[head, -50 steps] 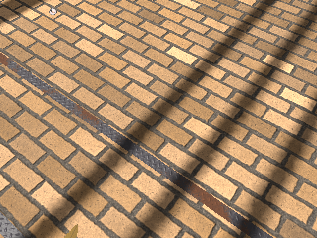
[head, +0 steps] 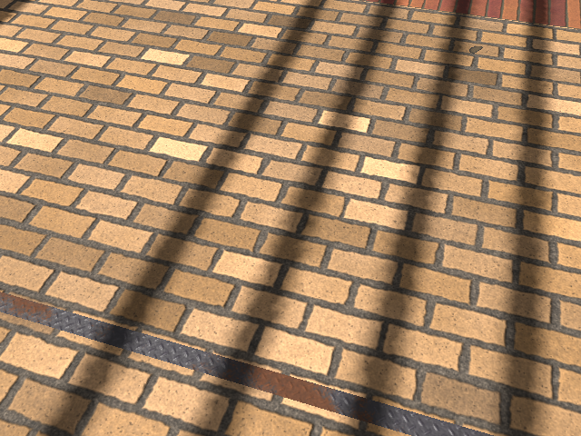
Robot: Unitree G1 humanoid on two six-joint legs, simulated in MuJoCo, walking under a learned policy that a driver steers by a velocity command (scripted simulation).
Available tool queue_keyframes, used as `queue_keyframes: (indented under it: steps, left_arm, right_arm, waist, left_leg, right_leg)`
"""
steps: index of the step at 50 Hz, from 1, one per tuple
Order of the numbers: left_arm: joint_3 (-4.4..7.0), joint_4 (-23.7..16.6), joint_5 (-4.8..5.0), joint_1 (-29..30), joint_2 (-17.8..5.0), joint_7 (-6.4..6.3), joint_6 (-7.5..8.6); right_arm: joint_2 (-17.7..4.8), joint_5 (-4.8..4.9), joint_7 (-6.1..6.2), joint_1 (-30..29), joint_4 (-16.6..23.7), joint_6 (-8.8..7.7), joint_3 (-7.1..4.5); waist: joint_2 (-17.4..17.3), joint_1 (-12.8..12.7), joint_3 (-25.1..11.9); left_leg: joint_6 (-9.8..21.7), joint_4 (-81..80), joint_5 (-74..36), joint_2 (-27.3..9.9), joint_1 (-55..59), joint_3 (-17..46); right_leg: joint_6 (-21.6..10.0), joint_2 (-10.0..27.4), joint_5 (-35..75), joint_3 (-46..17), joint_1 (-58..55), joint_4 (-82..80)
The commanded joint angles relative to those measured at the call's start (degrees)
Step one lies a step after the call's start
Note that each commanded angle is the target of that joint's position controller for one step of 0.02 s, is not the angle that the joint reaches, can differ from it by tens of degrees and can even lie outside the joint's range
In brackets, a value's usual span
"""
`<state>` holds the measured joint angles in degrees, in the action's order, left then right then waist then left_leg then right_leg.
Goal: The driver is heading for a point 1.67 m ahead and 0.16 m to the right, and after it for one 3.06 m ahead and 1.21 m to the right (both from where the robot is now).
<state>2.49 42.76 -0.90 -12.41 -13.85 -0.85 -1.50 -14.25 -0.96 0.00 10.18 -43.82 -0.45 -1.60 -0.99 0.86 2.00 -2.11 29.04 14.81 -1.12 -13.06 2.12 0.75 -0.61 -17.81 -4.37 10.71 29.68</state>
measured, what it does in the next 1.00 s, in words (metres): walks ahead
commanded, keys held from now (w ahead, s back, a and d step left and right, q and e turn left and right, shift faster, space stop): no key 0.36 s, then w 0.64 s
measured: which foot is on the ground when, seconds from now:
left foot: down 0.00-1.00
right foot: down 0.00-0.58, up 0.60-1.00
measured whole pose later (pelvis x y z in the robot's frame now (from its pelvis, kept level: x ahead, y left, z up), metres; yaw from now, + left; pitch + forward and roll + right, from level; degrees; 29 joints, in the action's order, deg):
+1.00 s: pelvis +0.21 +0.01 -0.01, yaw +1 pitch +2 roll +0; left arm 1.5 44.1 1.5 2.9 -13.4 2.7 5.0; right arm -13.2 0.7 0.9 29.2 -57.6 -3.9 -1.4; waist 1.3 5.9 2.4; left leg 1.4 8.2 20.7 0.9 10.9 -0.2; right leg -2.0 1.4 0.3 1.6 33.1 30.3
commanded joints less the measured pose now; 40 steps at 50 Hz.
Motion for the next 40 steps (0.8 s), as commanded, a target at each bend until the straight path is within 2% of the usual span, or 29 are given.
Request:
queue_keyframes:
  steps: [1,9,18,19,20,21,23,24,25,26,27,28,29,30,31,32,33,34,35,36,37,38,40]
  left_arm:
    - [1.35,-2.8,0.05,1.0,-6.7,-0.37,1.55]
    - [0.83,-0.1,0.28,0.2,-5.8,-0.59,1.99]
    - [0.65,4.4,0.58,-0.5,-5.0,-0.57,2.18]
    - [0.64,5.3,0.65,-1.5,-4.9,-0.67,2.07]
    - [0.99,5.9,0.98,-2.0,-5.9,-0.82,1.81]
    - [1.51,6.1,1.3,-2.6,-7.5,-0.91,1.61]
    - [2.16,6.4,1.67,-4.8,-10.1,-0.85,2.1]
    - [2.41,6.6,1.97,-5.2,-10.7,-0.84,2.68]
    - [2.32,6.6,2.09,-4.4,-10.4,-0.85,3.25]
    - [2.16,6.4,2.28,-2.8,-9.8,-0.79,3.6]
    - [1.97,5.8,2.71,-0.3,-9.2,-0.68,3.59]
    - [1.74,5.1,2.84,2.5,-8.5,-0.57,3.44]
    - [1.11,4.4,2.27,3.9,-6.2,-0.52,3.66]
    - [0.09,2.6,1.82,5.4,-2.4,-0.62,4.32]
    - [0.94,0.9,2.69,5.6,-5.1,-0.88,5.38]
    - [1.47,1.9,3.48,3.4,-7.0,-0.52,6.16]
    - [1.42,3.2,3.65,2.0,-6.9,0.09,6.74]
    - [1.54,3.7,3.29,2.1,-6.5,0.31,7.13]
    - [1.89,3.5,2.69,3.8,-7.0,0.55,7.27]
    - [1.96,3.5,2.29,4.6,-6.5,1.04,7.26]
    - [1.78,3.5,2.05,5.0,-5.3,1.48,7.15]
    - [1.57,3.2,1.85,5.9,-4.3,1.77,6.98]
    - [0.95,1.5,1.81,10.1,-2.8,2.02,6.77]
  right_arm:
    - [-6.1,0.18,0.72,-1.0,2.9,-0.47,-1.65]
    - [-6.3,0.44,1.51,0.8,-0.8,-0.3,-1.85]
    - [-6.5,0.66,2.33,2.7,-5.1,0.01,-1.91]
    - [-6.0,0.67,2.41,3.7,-6.0,0.12,-1.77]
    - [-5.9,0.99,2.52,3.7,-6.5,0.22,-1.79]
    - [-5.7,1.34,2.6,3.2,-6.5,0.1,-1.82]
    - [-4.7,1.93,2.36,0.7,-4.9,-1.26,-1.56]
    - [-4.4,2.39,1.99,-0.2,-4.3,-2.32,-1.45]
    - [-4.5,2.8,1.47,0.1,-4.2,-3.34,-1.56]
    - [-4.5,3.05,0.84,1.3,-4.5,-4.23,-1.56]
    - [-4.2,3.1,0.23,4.5,-5.8,-4.98,-1.59]
    - [-4.5,2.86,-0.11,10.1,-8.7,-5.4,-2.04]
    - [-5.9,2.12,-0.31,15.7,-11.2,-5.49,-2.72]
    - [-11.3,1.8,-0.42,22.0,-12.4,-5.7,-4.03]
    - [-13.6,1.11,-1.27,23.3,-12.3,-6.22,-4.05]
    - [-10.1,1.09,-1.17,17.8,-10.9,-6.57,-2.88]
    - [-7.8,1.25,-1.0,14.9,-9.7,-6.65,-2.29]
    - [-8.0,1.28,-1.0,13.4,-9.2,-6.52,-2.24]
    - [-6.9,1.3,-1.02,13.3,-9.2,-6.28,-1.75]
    - [-5.2,1.06,-0.96,14.6,-9.6,-5.84,-1.15]
    - [-4.7,0.96,-0.8,16.4,-10.2,-5.51,-0.92]
    - [-4.9,1.05,-0.53,17.8,-10.7,-5.15,-0.87]
    - [-6.2,0.97,0.19,18.3,-10.7,-4.53,-0.95]
  waist:
    - [4.8,0.2,-1.1]
    - [2.2,-0.1,-0.8]
    - [1.5,-0.1,-1.1]
    - [2.1,-0.1,-2.2]
    - [3.2,-0.5,-1.3]
    - [5.2,-1.3,0.6]
    - [11.3,-2.9,5.1]
    - [12.9,-3.1,7.4]
    - [13.1,-2.4,8.5]
    - [13.0,-1.2,8.5]
    - [11.8,1.0,7.3]
    - [9.7,3.8,5.2]
    - [4.7,5.5,2.7]
    - [-11.2,6.9,0.2]
    - [-16.3,6.3,1.0]
    - [-9.1,3.2,4.4]
    - [-6.3,2.0,5.6]
    - [-4.6,1.6,5.3]
    - [-4.0,1.8,5.1]
    - [-4.7,2.1,4.0]
    - [-5.5,2.3,3.0]
    - [-5.2,2.6,2.4]
    - [-3.9,3.1,3.2]
  left_leg:
    - [0.5,-2.4,-6.1,-1.0,1.7,0.2]
    - [-0.6,-2.8,-7.4,-1.1,2.0,0.3]
    - [-0.7,-3.1,-8.9,-1.2,2.7,0.2]
    - [-0.6,-2.7,-4.2,-0.2,3.0,-1.0]
    - [-0.3,-0.6,3.4,1.5,1.3,-2.9]
    - [0.3,2.5,10.5,3.1,-2.0,-4.6]
    - [1.4,11.0,13.3,3.4,-10.2,-5.8]
    - [2.6,14.5,12.2,1.7,-11.6,-3.8]
    - [4.1,15.2,12.6,0.2,-12.8,-2.4]
    - [5.4,12.2,13.5,-0.6,-11.9,-2.0]
    - [6.6,5.2,10.9,-0.5,-5.6,-2.8]
    - [6.8,-1.2,4.0,1.2,5.2,-4.1]
    - [6.5,-3.7,1.3,-0.5,13.6,0.4]
    - [11.2,-14.2,12.1,-11.9,19.7,20.8]
    - [17.6,-20.9,15.7,-20.9,20.5,40.2]
    - [17.9,-20.3,16.1,-21.3,18.4,37.2]
    - [15.9,-20.0,14.1,-18.2,17.9,30.0]
    - [14.1,-20.5,10.2,-16.2,18.5,24.9]
    - [12.7,-20.7,3.0,-14.8,19.0,20.4]
    - [11.6,-20.8,-4.2,-12.7,19.0,15.8]
    - [11.5,-20.5,-11.3,-11.6,19.4,12.6]
    - [11.8,-20.3,-16.6,-11.0,19.8,10.3]
    - [12.1,-21.1,-20.3,-10.3,17.8,7.3]
  right_leg:
    - [-2.0,3.8,7.7,-4.3,3.2,-6.7]
    - [-2.2,3.0,8.6,-3.7,2.6,-6.3]
    - [-2.1,1.9,11.0,-2.2,1.7,-6.1]
    - [-2.3,1.5,5.4,-2.0,1.2,-6.9]
    - [-3.3,1.3,-4.8,-2.5,1.6,-7.9]
    - [-5.1,2.6,-16.8,-5.1,3.0,-9.9]
    - [-10.4,10.6,-31.6,-17.0,4.1,-17.1]
    - [-12.8,14.2,-32.3,-22.5,6.0,-19.4]
    - [-13.9,15.8,-29.7,-24.3,6.0,-19.9]
    - [-13.6,15.8,-26.1,-23.1,5.4,-19.0]
    - [-11.9,13.9,-22.2,-19.3,7.1,-17.1]
    - [-9.7,10.2,-17.1,-13.9,11.5,-13.7]
    - [-7.0,5.8,-9.7,-7.6,15.5,-4.3]
    - [-2.3,-1.7,-7.0,2.5,23.3,15.0]
    - [-1.8,-3.5,-15.5,0.2,31.2,27.2]
    - [-2.8,0.6,-12.5,-2.9,34.7,34.0]
    - [-4.0,2.9,-6.5,-2.3,35.5,35.1]
    - [-4.6,4.5,-1.7,-0.9,36.3,34.0]
    - [-4.6,5.9,2.0,-0.2,36.4,31.9]
    - [-4.2,6.3,4.6,1.1,34.6,30.1]
    - [-3.6,6.0,6.4,2.5,33.8,28.6]
    - [-2.7,5.7,7.6,3.7,33.8,26.8]
    - [-1.1,5.2,10.6,5.0,33.3,20.3]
